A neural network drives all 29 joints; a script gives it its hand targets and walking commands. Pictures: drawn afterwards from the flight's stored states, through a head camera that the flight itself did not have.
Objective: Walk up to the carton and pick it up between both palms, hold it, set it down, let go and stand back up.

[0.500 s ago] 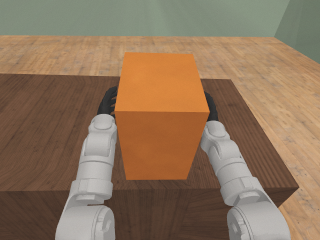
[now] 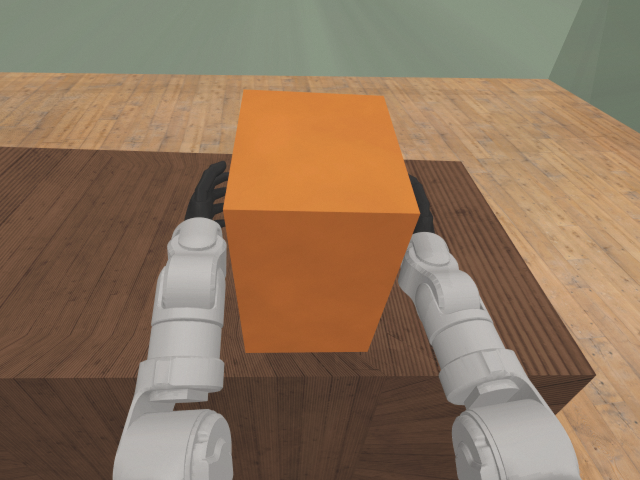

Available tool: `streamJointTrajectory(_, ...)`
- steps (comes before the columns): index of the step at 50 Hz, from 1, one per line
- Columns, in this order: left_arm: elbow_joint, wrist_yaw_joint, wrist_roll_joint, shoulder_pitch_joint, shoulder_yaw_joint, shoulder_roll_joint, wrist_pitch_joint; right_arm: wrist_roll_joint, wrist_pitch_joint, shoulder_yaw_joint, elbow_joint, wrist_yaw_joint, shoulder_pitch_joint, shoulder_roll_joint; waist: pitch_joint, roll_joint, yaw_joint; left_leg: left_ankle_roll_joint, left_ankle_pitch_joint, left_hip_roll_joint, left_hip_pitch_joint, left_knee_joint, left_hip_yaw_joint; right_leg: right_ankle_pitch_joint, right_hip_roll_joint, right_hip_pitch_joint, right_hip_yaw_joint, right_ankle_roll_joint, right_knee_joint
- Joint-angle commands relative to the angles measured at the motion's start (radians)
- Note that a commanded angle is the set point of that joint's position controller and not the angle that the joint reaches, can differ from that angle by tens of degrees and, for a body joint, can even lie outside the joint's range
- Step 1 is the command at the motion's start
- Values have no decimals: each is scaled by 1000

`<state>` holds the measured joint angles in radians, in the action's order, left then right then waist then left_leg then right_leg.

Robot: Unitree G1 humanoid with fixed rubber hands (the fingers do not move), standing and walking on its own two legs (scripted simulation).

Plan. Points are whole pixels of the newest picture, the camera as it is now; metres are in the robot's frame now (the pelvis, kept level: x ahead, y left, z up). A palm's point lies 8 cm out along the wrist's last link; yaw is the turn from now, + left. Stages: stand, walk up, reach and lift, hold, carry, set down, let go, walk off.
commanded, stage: reach and lift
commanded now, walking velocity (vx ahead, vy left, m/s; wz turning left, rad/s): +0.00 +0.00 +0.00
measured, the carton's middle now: (310, 231) +0.40 +0.00 +0.15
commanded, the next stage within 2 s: hold in 0.82 s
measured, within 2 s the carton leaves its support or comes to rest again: neither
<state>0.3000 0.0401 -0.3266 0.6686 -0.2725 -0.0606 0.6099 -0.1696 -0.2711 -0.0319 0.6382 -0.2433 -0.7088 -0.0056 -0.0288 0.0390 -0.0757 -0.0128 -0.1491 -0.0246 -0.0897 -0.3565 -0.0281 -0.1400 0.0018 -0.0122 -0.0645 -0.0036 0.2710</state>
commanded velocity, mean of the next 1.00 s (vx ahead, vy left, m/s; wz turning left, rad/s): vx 0.00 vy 0.00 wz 0.00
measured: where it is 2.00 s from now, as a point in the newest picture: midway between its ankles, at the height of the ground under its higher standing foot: outside the picture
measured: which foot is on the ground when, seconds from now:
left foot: down 0.00-1.00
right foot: down 0.00-1.00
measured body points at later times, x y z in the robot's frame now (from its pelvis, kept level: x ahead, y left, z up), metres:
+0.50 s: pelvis +0.01 +0.00 +0.00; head -0.03 +0.02 +0.45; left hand +0.40 +0.13 +0.19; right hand +0.39 -0.13 +0.18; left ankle +0.04 +0.12 -0.75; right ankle +0.01 -0.12 -0.75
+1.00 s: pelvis +0.00 +0.00 +0.00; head -0.05 +0.02 +0.45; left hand +0.38 +0.14 +0.21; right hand +0.39 -0.12 +0.20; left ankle +0.04 +0.12 -0.75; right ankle +0.01 -0.12 -0.75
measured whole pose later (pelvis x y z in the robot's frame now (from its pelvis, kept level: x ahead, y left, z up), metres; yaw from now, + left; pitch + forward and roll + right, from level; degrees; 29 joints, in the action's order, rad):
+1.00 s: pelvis +0.00 +0.00 +0.00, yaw +0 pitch -9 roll -1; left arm 0.19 0.00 -0.36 0.70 -0.30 -0.06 0.76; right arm -0.23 -0.38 0.00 0.59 -0.27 -0.77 0.01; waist -0.03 0.04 -0.08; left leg -0.01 -0.16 -0.02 -0.05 -0.36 -0.03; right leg -0.15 0.00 0.03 -0.06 0.00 0.28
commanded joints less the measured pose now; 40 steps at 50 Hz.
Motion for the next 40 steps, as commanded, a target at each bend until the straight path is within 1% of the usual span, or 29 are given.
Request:
streamJointTrajectory(1,-77,-156,149,703,465,-655,-49,-61,83,311,-316,114,-880,-598,425,-65,-23,-15,172,60,186,22,32,96,-65,36,-27,-34,-28)
streamJointTrajectory(2,-60,-159,136,706,440,-642,-43,-50,77,296,-291,117,-875,-596,402,-51,-17,-5,126,60,169,36,35,51,-58,30,-25,-34,-35)
streamJointTrajectory(3,-66,-161,137,713,437,-644,-39,-45,79,291,-299,120,-883,-604,410,-58,-12,-2,120,59,161,39,37,44,-56,35,-22,-33,-35)
streamJointTrajectory(4,-75,-160,134,710,437,-642,-35,-48,80,295,-305,122,-881,-611,419,-62,-7,-3,145,60,160,34,39,75,-56,49,-20,-33,-29)
streamJointTrajectory(5,-91,-160,142,715,443,-649,-36,-58,81,304,-310,120,-889,-614,443,-60,-12,-8,182,59,174,24,35,113,-60,65,-22,-35,-23)
streamJointTrajectory(6,-112,-159,154,717,471,-657,-37,-72,87,319,-345,116,-896,-610,486,-75,-20,-19,232,62,201,6,32,164,-63,75,-23,-36,-15)
streamJointTrajectory(7,-105,-159,152,695,469,-653,-35,-87,86,342,-368,110,-902,-608,496,-74,-12,-19,269,67,209,-9,29,199,-64,88,-23,-39,-14)
streamJointTrajectory(8,-113,-160,153,686,471,-646,-35,-93,80,353,-372,102,-888,-605,499,-65,-22,-19,274,68,218,-12,27,214,-66,93,-21,-43,-13)
streamJointTrajectory(9,-102,-163,148,676,464,-641,-30,-94,73,354,-372,97,-879,-602,464,-69,-22,-18,262,70,207,-9,27,212,-63,92,-20,-44,-18)
streamJointTrajectory(10,-125,-165,148,673,465,-642,-28,-100,68,362,-377,94,-872,-607,455,-54,-22,-17,269,69,207,-6,24,223,-66,97,-23,-48,-14)
streamJointTrajectory(14,-167,-164,162,687,506,-646,-17,-115,60,372,-403,88,-868,-593,461,-79,-39,-35,294,65,216,-14,18,217,-71,87,-28,-40,-14)
streamJointTrajectory(15,-186,-163,160,688,508,-642,-16,-121,56,383,-408,87,-861,-598,461,-82,-35,-34,308,65,218,-18,18,230,-71,95,-27,-39,-11)
streamJointTrajectory(16,-186,-163,157,674,509,-641,-10,-123,51,382,-405,84,-840,-594,448,-85,-43,-36,324,65,225,-21,16,249,-70,98,-26,-41,-10)
streamJointTrajectory(18,-215,-162,160,688,523,-641,-5,-132,45,386,-417,84,-843,-588,465,-98,-42,-42,327,61,232,-20,15,236,-73,95,-28,-37,-7)
streamJointTrajectory(20,-216,-162,155,697,510,-629,0,-130,34,377,-391,87,-836,-588,430,-87,-41,-40,302,60,224,-10,17,210,-73,81,-30,-41,-10)
streamJointTrajectory(21,-223,-162,158,705,509,-629,2,-130,36,385,-410,87,-852,-596,444,-77,-36,-35,312,62,222,-14,17,219,-73,91,-29,-42,-10)
streamJointTrajectory(23,-202,-166,155,691,508,-628,12,-133,34,384,-427,83,-865,-588,438,-79,-37,-34,308,61,225,-15,18,220,-71,97,-27,-42,-13)
streamJointTrajectory(24,-193,-168,150,681,495,-627,17,-140,34,393,-442,82,-884,-591,435,-66,-21,-28,302,63,217,-13,21,215,-73,96,-26,-43,-14)
streamJointTrajectory(25,-199,-170,151,687,489,-625,17,-143,34,400,-452,81,-895,-599,451,-54,-17,-22,299,66,212,-14,22,218,-73,105,-27,-46,-12)
streamJointTrajectory(27,-213,-168,157,690,497,-629,19,-152,32,410,-467,79,-901,-603,473,-60,-15,-23,311,64,222,-17,21,230,-74,109,-26,-44,-8)
streamJointTrajectory(29,-238,-168,158,669,507,-627,27,-163,23,427,-476,72,-873,-603,480,-67,-23,-26,347,67,238,-29,22,276,-74,126,-22,-45,-4)
streamJointTrajectory(30,-233,-170,152,667,496,-616,35,-169,15,427,-475,68,-875,-597,460,-68,-17,-23,324,71,226,-23,26,252,-71,119,-20,-47,-9)
streamJointTrajectory(32,-243,-175,151,673,494,-613,51,-168,5,423,-475,67,-877,-595,442,-60,-17,-19,296,69,210,-12,30,218,-71,117,-22,-45,-13)
streamJointTrajectory(33,-257,-177,156,683,495,-612,52,-170,1,423,-476,68,-877,-600,449,-53,-18,-19,290,69,209,-9,31,214,-72,119,-22,-45,-13)
streamJointTrajectory(35,-279,-174,164,701,511,-611,55,-173,-10,424,-473,69,-870,-605,469,-63,-21,-22,304,66,223,-11,28,210,-75,111,-24,-43,-8)
streamJointTrajectory(36,-272,-174,161,708,502,-604,59,-171,-17,417,-459,70,-873,-602,445,-61,-18,-21,280,68,213,-5,31,185,-71,99,-23,-43,-13)
streamJointTrajectory(37,-265,-176,159,708,498,-603,64,-165,-21,408,-453,70,-871,-601,430,-55,-24,-17,250,67,208,2,32,160,-70,92,-22,-42,-17)
streamJointTrajectory(38,-232,-180,149,707,479,-596,72,-155,-27,388,-433,72,-878,-597,396,-53,-20,-10,205,66,187,16,38,113,-66,81,-19,-41,-27)
streamJointTrajectory(40,-206,-186,138,720,462,-598,79,-140,-29,357,-395,80,-888,-590,372,-65,-19,-5,146,61,156,37,42,54,-63,72,-21,-35,-29)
